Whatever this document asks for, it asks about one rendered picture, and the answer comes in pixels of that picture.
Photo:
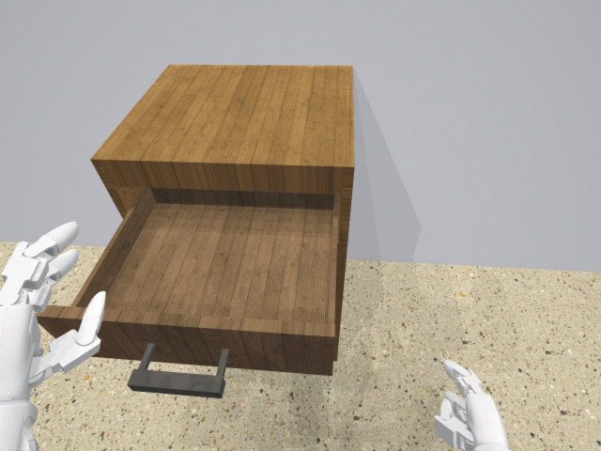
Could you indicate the drawer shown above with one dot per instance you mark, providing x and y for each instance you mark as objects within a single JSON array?
[{"x": 199, "y": 271}]

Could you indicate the right robot hand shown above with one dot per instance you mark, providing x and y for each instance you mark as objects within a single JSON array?
[{"x": 479, "y": 420}]

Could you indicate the left robot forearm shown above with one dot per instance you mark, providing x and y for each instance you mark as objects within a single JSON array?
[{"x": 16, "y": 419}]

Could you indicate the left robot hand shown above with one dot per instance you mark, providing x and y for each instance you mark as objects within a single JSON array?
[{"x": 29, "y": 276}]

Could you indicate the handle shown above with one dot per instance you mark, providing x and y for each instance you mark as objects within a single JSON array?
[{"x": 175, "y": 383}]

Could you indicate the cabinet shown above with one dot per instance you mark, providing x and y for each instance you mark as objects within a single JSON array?
[{"x": 255, "y": 128}]

